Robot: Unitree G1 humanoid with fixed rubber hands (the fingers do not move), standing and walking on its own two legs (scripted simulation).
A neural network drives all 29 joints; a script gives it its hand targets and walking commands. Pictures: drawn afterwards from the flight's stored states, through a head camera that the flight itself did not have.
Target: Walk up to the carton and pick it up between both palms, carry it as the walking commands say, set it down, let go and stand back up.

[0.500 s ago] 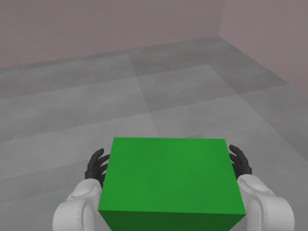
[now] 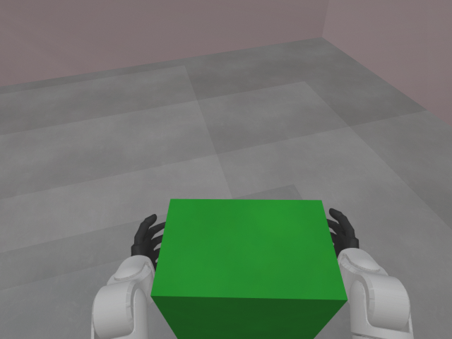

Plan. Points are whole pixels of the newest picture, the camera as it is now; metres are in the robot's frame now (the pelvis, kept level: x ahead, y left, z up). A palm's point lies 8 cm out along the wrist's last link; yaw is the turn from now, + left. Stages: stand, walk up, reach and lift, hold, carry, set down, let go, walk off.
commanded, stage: carry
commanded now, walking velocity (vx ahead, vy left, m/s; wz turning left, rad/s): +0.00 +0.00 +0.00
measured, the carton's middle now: (243, 284) +0.23 +0.00 -0.01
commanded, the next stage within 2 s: hold in 1.92 s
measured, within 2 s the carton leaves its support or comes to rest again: neither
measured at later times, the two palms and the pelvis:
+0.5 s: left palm (152, 254) +0.27 +0.15 +0.05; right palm (342, 249) +0.26 -0.17 +0.04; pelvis +0.02 +0.00 +0.00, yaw +0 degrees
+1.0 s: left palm (152, 254) +0.27 +0.15 +0.04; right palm (340, 250) +0.27 -0.17 +0.04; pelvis +0.01 +0.00 +0.00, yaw +0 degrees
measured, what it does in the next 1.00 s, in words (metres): stands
